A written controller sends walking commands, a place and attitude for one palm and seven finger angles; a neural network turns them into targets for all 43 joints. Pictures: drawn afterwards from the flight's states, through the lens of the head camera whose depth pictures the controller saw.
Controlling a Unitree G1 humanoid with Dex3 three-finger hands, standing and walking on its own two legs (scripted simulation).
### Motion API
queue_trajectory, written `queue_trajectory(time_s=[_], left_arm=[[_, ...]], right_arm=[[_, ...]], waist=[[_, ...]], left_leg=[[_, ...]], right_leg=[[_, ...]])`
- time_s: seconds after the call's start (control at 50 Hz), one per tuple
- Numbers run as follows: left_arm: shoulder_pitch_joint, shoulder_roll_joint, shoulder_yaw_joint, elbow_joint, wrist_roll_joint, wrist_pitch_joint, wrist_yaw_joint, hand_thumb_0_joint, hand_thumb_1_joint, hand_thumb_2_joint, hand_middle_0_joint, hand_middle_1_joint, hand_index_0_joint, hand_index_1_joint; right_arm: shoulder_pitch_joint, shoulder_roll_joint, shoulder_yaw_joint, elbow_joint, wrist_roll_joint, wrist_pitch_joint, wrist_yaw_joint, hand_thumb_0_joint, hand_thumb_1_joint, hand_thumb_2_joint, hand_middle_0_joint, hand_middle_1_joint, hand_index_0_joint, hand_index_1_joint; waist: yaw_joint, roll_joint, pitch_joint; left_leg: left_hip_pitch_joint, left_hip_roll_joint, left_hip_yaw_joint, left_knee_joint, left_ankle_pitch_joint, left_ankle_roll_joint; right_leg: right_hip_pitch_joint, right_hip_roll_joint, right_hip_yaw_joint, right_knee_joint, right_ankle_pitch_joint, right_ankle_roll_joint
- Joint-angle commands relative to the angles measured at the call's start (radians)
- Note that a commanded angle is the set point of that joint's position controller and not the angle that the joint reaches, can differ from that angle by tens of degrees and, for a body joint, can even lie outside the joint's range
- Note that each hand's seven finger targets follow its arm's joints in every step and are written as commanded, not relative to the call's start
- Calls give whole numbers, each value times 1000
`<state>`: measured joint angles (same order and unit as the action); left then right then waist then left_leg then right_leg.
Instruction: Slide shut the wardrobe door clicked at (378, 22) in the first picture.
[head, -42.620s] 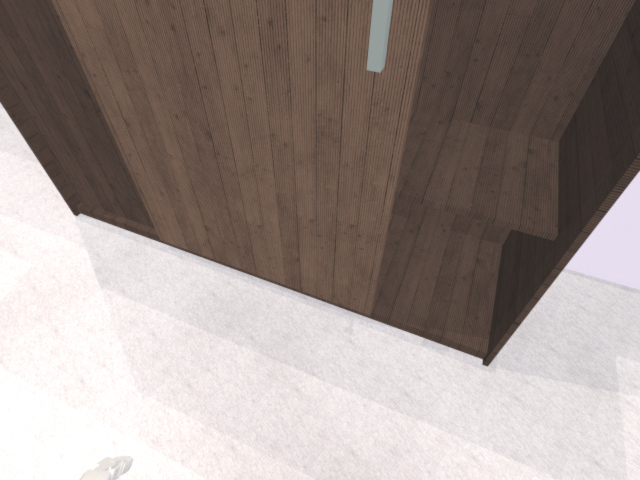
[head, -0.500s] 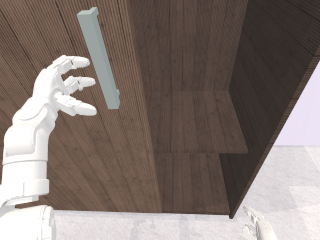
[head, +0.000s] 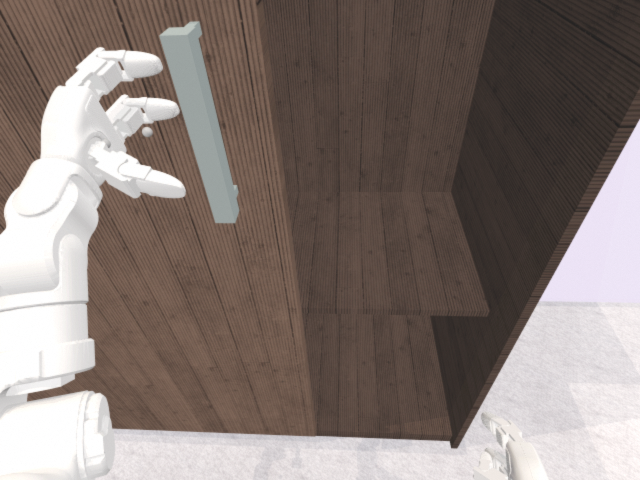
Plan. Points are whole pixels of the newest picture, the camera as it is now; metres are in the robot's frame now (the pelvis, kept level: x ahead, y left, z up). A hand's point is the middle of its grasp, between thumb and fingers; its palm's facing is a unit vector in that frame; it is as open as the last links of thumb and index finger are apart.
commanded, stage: move the hooked fingers beside the handle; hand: left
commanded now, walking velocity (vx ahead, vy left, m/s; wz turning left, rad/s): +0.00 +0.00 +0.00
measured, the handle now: (211, 131) +0.42 +0.14 +0.27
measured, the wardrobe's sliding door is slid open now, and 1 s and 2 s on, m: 0.40 0.40 0.40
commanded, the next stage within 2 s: feel for the door with the fingertips in 1.14 s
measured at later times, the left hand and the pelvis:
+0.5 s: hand (139, 126) +0.37 +0.19 +0.30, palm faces -0.01 -1.00 -0.03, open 13.9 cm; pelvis -0.01 +0.00 +0.00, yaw +1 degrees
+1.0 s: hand (130, 153) +0.37 +0.22 +0.27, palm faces +0.01 -1.00 -0.04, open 13.9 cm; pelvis -0.01 +0.00 +0.00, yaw +1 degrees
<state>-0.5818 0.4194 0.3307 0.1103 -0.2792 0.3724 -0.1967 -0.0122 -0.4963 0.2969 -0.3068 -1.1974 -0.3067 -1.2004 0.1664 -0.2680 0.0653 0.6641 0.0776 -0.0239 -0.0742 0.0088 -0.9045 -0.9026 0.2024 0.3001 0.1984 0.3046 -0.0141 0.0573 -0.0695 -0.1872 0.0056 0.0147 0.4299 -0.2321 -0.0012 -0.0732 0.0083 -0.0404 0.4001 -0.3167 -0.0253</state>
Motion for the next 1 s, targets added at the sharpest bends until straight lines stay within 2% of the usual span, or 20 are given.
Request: queue_trajectory(time_s=[0.0, 0.04, 0.08, 0.16, 0.18, 0.24, 0.26, 0.3, 0.36, 0.38, 0.46, 0.52, 0.56, 0.64, 0.72, 0.76, 0.78, 0.86, 0.92, 0.98], left_arm=[[-138, 224, 29, 186, 15, 121, -30, 0, -500, 300, -300, -1200, -300, -1200], [-142, 225, 4, 218, 9, 166, -72, 0, -500, 300, -300, -1200, -300, -1200], [-159, 234, 18, 127, 0, 141, -92, 0, -500, 300, -300, -1200, -300, -1200], [-518, 249, 2, -423, -24, -61, -59, 0, -500, 300, -300, -1200, -300, -1200], [-551, 319, 74, -523, -23, -112, -39, 0, -500, 300, -300, -1200, -300, -1200], [-566, 344, 134, -562, -26, -192, 2, 0, -500, 300, -300, -1200, -300, -1200], [-545, 335, 117, -508, -18, -183, 16, 0, -500, 300, -300, -1200, -300, -1200], [-508, 308, 110, -302, 4, -108, 31, 0, -500, 300, -300, -1200, -300, -1200], [-317, 180, 3, 111, 16, 52, 16, 0, -500, 300, -300, -1200, -300, -1200], [-270, 162, -21, 195, 17, 72, 5, 0, -500, 300, -300, -1200, -300, -1200], [-219, 189, -16, 309, -1, 139, -52, 0, -500, 300, -300, -1200, -300, -1200], [-209, 225, 0, 207, 28, 107, -63, 0, -500, 300, -300, -1200, -300, -1200], [-321, 204, -18, 60, 15, 42, -53, 0, -500, 300, -300, -1200, -300, -1200], [-563, 316, 70, -350, 8, -97, -24, 0, -500, 300, -300, -1200, -300, -1200], [-583, 345, 119, -431, 5, -162, 15, 0, -500, 300, -300, -1200, -300, -1200], [-511, 348, 127, -302, 15, -121, 25, 0, -500, 300, -300, -1200, -300, -1200], [-470, 299, 99, -218, 12, -81, 20, 0, -500, 300, -300, -1200, -300, -1200], [-210, 224, 39, 231, 0, 94, -36, 0, -500, 300, -300, -1200, -300, -1200], [-225, 249, 23, 260, -4, 132, -80, 0, -500, 300, -300, -1200, -300, -1200], [-314, 225, -8, 108, 15, 48, -76, 0, -500, 300, -300, -1200, -300, -1200]], right_arm=[[-127, -146, -37, -158, 17, 9, -12, 0, -900, -900, 200, 300, 200, 300], [-137, -159, -38, -177, 27, 18, -15, 0, -900, -900, 200, 300, 200, 300], [-133, -155, -46, -194, 27, 10, -10, 0, -900, -900, 200, 300, 200, 300], [-174, -118, -46, -233, 23, -47, -12, 0, -900, -900, 200, 300, 200, 300], [-158, -124, -52, -225, 15, -64, -14, 0, -900, -900, 200, 300, 200, 300], [-146, -124, -53, -164, -2, -97, -21, 0, -900, -900, 200, 300, 200, 300], [-146, -123, -49, -140, -6, -94, -20, 0, -900, -900, 200, 300, 200, 300], [-158, -125, -50, -114, -6, -81, -23, 0, -900, -900, 200, 300, 200, 300], [-136, -134, -44, -81, 8, -29, -23, 0, -900, -900, 200, 300, 200, 300], [-122, -143, -39, -94, 10, -18, -24, 0, -900, -900, 200, 300, 200, 300], [-127, -160, -42, -141, 22, 4, -22, 0, -900, -900, 200, 300, 200, 300], [-109, -153, -50, -179, 21, 2, -12, 0, -900, -900, 200, 300, 200, 300], [-117, -142, -55, -185, 20, -11, -7, 0, -900, -900, 200, 300, 200, 300], [-147, -128, -55, -214, 13, -56, -12, 0, -900, -900, 200, 300, 200, 300], [-138, -125, -53, -159, -1, -89, -21, 0, -900, -900, 200, 300, 200, 300], [-136, -130, -54, -131, -4, -81, -20, 0, -900, -900, 200, 300, 200, 300], [-146, -128, -51, -130, -2, -73, -21, 0, -900, -900, 200, 300, 200, 300], [-121, -150, -44, -116, 15, -24, -23, 0, -900, -900, 200, 300, 200, 300], [-120, -166, -45, -153, 25, -10, -25, 0, -900, -900, 200, 300, 200, 300], [-112, -149, -56, -175, 22, -31, -11, 0, -900, -900, 200, 300, 200, 300]], waist=[[21, -125, -49], [16, -147, -48], [15, -145, -85], [-21, -38, -272], [-14, 6, -362], [-10, 114, -452], [-5, 164, -418], [2, 143, -316], [-7, -36, -46], [-10, -115, -21], [16, -195, -78], [19, -167, -110], [1, -164, -124], [0, -2, -328], [-5, 142, -389], [10, 130, -343], [7, 91, -283], [15, -140, -48], [10, -185, -72], [-5, -130, -113]], left_leg=[[46, -14, -10, -1, 225, 46], [47, -11, -18, 0, 220, 53], [65, -9, -22, 15, 247, 58], [241, -18, -35, 37, 356, 71], [308, -17, -45, 39, 400, 71], [415, -8, -54, 47, 487, 56], [396, -10, -53, 45, 462, 50], [311, -8, -49, 23, 375, 42], [101, -12, -32, -7, 175, 40], [65, -9, -33, -16, 135, 42], [51, -8, -35, -10, 171, 53], [62, -8, -24, 8, 236, 60], [81, -8, -30, 16, 234, 62], [252, -21, -38, 23, 331, 68], [350, -9, -55, 29, 379, 53], [300, -10, -51, 22, 355, 48], [253, -11, -42, 11, 325, 50], [51, -14, -24, -7, 165, 49], [47, -10, -27, -3, 172, 56], [94, -5, -31, 16, 217, 62]], right_leg=[[-83, 5, -11, -51, 404, 19], [-109, 3, -10, -53, 400, 23], [-113, 1, -12, -46, 429, 24], [-84, 2, -1, -36, 482, 14], [-71, 4, 2, -29, 488, 11], [-70, 4, -2, -4, 505, 2], [-75, 3, 0, -13, 477, -2], [-67, 4, -2, -28, 432, -3], [-129, 10, -17, -69, 286, 5], [-138, 9, -18, -72, 258, 12], [-113, -1, -11, -61, 323, 19], [-116, -5, -6, -44, 398, 24], [-114, -7, -5, -48, 397, 20], [-67, -1, 9, -35, 434, 8], [-71, 2, 5, -30, 422, -4], [-46, 4, 2, -38, 416, -7], [-45, 4, 1, -44, 416, -2], [-102, 8, -16, -67, 317, 16], [-120, 1, -9, -64, 332, 26], [-144, -3, -4, -52, 361, 22]])
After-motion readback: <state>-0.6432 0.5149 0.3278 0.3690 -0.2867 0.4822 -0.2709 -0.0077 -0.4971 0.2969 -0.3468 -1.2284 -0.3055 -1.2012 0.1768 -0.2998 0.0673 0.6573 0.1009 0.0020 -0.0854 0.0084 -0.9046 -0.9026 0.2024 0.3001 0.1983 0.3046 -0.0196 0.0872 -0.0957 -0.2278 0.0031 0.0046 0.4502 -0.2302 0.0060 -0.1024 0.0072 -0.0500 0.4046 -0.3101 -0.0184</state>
